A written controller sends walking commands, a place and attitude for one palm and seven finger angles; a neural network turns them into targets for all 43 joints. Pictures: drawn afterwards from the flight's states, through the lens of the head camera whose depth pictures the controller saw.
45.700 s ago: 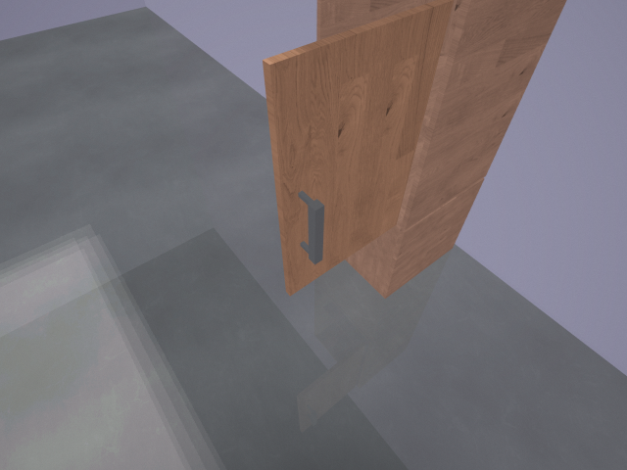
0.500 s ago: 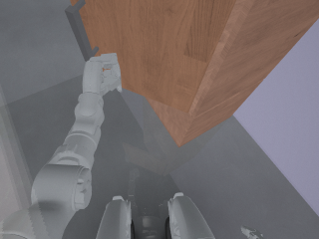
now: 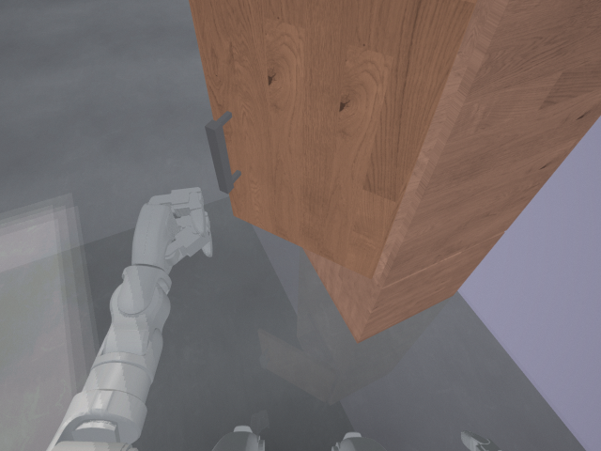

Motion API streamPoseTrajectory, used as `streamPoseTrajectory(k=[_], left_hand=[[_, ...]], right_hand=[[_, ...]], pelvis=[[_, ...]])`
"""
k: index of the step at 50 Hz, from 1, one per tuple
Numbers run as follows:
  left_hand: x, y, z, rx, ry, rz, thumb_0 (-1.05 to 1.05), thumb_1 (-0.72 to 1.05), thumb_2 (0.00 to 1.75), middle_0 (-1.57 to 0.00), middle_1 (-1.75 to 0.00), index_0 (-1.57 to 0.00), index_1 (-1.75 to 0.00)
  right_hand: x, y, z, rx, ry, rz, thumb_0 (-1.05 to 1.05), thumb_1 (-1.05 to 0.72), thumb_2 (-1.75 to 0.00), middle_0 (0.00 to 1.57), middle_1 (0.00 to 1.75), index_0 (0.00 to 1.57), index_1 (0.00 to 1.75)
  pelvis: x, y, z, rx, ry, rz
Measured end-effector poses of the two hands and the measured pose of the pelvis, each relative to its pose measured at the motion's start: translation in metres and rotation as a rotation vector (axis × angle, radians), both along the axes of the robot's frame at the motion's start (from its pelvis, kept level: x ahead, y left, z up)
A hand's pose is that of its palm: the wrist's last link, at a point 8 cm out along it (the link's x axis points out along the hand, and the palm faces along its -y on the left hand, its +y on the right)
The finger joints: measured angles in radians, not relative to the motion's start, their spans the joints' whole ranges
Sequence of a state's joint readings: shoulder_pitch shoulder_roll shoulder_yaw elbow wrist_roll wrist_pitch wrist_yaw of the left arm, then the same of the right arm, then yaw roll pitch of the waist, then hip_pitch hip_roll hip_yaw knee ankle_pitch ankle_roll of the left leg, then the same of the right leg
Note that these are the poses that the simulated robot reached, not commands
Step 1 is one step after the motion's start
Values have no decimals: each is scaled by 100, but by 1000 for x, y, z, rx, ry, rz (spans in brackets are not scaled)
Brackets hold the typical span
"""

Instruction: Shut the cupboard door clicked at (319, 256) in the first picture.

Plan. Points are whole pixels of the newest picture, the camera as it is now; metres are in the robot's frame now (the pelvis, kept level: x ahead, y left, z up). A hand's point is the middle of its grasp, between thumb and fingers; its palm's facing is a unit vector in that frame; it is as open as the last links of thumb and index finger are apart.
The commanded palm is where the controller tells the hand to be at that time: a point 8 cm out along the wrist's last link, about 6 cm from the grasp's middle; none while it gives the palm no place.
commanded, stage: draw the hand back to the body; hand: left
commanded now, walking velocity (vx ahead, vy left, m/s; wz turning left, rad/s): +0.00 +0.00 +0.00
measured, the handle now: (226, 153) +0.65 +0.15 -0.03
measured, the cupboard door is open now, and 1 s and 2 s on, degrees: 36 36 36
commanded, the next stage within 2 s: step back with the hand held close in 1.14 s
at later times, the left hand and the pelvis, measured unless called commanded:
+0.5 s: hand (65, 264) +0.28 +0.23 +0.17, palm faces +0.27 -0.91 -0.30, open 4.1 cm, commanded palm +0.23 +0.28 +0.19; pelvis +0.04 +0.01 +0.06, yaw +1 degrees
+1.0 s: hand out of the picture +0.22 +0.28 +0.22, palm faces +0.47 -0.78 -0.41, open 7.2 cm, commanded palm +0.17 +0.31 +0.24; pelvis +0.03 +0.01 +0.07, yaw +1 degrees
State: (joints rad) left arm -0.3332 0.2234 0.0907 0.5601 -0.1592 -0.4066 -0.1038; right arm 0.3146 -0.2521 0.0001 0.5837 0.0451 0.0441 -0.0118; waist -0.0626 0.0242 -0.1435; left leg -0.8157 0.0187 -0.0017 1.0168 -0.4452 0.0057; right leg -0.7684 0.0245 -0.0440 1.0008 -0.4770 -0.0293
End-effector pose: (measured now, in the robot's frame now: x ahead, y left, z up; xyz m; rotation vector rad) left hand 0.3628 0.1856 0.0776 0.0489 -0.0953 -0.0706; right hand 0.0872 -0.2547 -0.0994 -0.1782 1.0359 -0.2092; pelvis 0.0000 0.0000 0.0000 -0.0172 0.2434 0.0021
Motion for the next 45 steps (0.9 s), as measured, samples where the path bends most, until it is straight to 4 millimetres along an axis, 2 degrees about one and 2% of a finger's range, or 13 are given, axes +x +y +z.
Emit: streamPoseTrajectory(k=[4,8,14,20,24,28,34,40,42,45], left_hand=[[-19,8,8,10,12,-35,1,90,90,-127,-148,-128,-148],[-45,20,19,105,85,33,1,90,90,-121,-141,-122,-141],[-79,47,53,194,112,181,2,90,90,-108,-127,-108,-127],[-100,72,88,228,80,304,2,90,90,-93,-110,-93,-110],[-115,82,105,247,66,351,1,90,90,-82,-98,-82,-98],[-132,96,119,282,54,399,1,90,90,-71,-86,-71,-86],[-159,117,148,367,5,491,1,90,90,-55,-68,-55,-68],[-185,131,180,455,-77,565,1,90,90,-39,-50,-39,-50],[-191,133,184,465,-91,583,1,90,90,-34,-45,-34,-45],[-195,133,177,443,-74,599,1,90,90,-28,-39,-28,-39]], right_hand=[[35,-5,24,-28,-119,18,1,-90,-90,20,30,20,30],[67,1,48,-32,-204,2,1,-90,-90,20,30,20,30],[110,29,73,-2,-305,55,1,-90,-90,20,30,19,30],[135,59,86,47,-360,132,1,-90,-90,20,30,20,30],[142,71,90,72,-376,160,1,-90,-90,20,30,20,30],[141,73,91,78,-373,173,1,-90,-90,21,30,20,30],[137,65,88,63,-355,178,1,-90,-90,21,30,20,30],[132,55,86,51,-358,168,2,-90,-90,20,30,20,30],[131,53,85,49,-361,164,2,-90,-90,20,30,20,30],[128,50,85,44,-361,162,2,-90,-90,20,30,20,30]], pelvis=[[4,2,9,-2,-42,-1],[11,5,22,9,-93,-12],[22,9,40,9,-162,-1],[29,12,52,10,-221,11],[35,14,58,12,-247,9],[39,14,62,13,-264,7],[42,15,65,12,-277,9],[41,14,66,13,-283,9],[40,14,66,13,-287,11],[36,14,67,16,-291,13]])
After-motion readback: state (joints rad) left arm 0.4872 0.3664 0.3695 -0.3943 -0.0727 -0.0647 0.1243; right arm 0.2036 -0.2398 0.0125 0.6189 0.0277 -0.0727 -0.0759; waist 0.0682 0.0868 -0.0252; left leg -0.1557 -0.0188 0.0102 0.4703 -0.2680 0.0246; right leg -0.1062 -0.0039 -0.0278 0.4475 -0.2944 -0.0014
